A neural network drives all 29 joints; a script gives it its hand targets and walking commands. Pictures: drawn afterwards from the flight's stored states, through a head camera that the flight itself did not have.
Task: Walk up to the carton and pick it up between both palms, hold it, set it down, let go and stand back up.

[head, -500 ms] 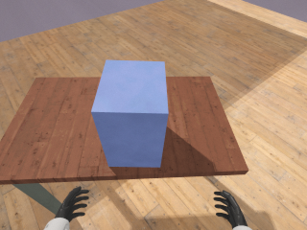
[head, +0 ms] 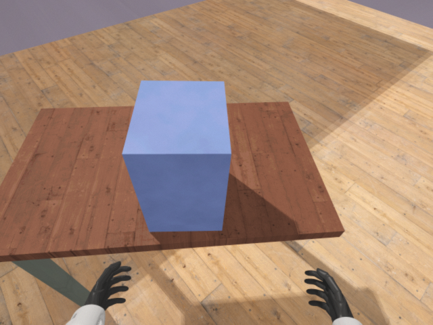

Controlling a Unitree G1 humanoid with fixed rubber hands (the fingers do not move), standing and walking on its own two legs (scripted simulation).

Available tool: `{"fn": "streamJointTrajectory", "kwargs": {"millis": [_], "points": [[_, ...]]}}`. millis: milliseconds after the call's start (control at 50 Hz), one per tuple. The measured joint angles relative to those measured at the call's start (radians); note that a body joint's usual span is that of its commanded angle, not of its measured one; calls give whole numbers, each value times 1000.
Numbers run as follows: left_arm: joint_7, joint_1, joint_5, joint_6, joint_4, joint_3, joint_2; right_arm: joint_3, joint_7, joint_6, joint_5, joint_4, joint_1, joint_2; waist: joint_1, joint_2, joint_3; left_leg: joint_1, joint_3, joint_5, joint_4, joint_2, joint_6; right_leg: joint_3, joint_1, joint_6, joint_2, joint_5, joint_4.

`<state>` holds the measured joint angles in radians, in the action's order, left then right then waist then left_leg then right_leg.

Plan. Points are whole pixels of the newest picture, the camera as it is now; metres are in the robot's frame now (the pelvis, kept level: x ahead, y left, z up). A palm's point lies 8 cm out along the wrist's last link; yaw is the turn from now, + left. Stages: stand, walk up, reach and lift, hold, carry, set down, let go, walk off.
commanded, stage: stand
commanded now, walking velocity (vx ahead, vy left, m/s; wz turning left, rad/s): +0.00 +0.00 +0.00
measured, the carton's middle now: (184, 160) +0.43 +0.08 +0.04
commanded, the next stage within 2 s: none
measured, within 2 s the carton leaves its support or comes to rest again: neither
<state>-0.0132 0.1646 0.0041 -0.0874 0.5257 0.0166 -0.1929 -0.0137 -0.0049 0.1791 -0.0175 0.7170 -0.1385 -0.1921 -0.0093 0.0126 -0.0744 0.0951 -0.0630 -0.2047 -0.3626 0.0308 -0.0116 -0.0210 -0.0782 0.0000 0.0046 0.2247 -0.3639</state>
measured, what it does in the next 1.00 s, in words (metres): stands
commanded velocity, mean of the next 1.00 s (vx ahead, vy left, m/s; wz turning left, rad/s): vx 0.00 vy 0.00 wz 0.00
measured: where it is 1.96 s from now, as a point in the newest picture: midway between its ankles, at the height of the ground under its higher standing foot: outside the picture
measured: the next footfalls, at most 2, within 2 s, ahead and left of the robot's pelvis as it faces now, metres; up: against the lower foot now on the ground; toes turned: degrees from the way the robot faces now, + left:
none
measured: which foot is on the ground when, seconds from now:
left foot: down 0.00-1.00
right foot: down 0.00-1.00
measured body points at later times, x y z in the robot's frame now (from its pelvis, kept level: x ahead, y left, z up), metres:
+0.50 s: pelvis -0.01 +0.01 -0.01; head +0.00 +0.01 +0.44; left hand +0.11 +0.25 -0.12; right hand +0.06 -0.24 -0.14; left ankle +0.00 +0.12 -0.75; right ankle -0.01 -0.12 -0.75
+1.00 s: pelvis -0.01 +0.01 -0.01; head +0.00 +0.01 +0.44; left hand +0.06 +0.25 -0.14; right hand +0.03 -0.24 -0.15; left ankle +0.00 +0.12 -0.75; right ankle -0.01 -0.12 -0.75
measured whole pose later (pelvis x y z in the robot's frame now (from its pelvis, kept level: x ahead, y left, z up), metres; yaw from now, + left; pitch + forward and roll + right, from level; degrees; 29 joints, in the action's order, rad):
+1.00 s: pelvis -0.01 +0.01 -0.01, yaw -2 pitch +1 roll +0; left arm 0.02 0.35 0.03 0.03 0.76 0.05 -0.18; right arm -0.06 0.01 0.00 -0.03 0.90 -0.28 -0.20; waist 0.01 0.00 0.00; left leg 0.26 -0.09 -0.24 -0.49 0.03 0.01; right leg -0.05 -0.26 0.02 0.00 0.25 -0.49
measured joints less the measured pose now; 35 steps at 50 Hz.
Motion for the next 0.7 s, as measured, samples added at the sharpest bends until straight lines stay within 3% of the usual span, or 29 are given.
{"fn": "streamJointTrajectory", "kwargs": {"millis": [80, 160, 700], "points": [[-2, 36, 37, 74, 38, 10, -16, -22, 17, -121, -19, 3, -18, -24, 2, -19, 27, 87, -1, -26, -71, 8, 2, -1, -79, 4, 6, 14, -51], [-1, 80, 42, 101, 71, 30, -30, -43, 32, -171, -21, 32, -65, -48, 1, -29, 36, 138, -4, -46, -117, 11, 5, -6, -133, 5, 7, 31, -97], [17, 179, 29, 117, 163, 32, 3, -48, 26, -179, -17, 113, -141, -11, 12, -17, 83, 188, -23, -41, -137, -7, 24, -29, -200, 21, -10, 33, -143]]}}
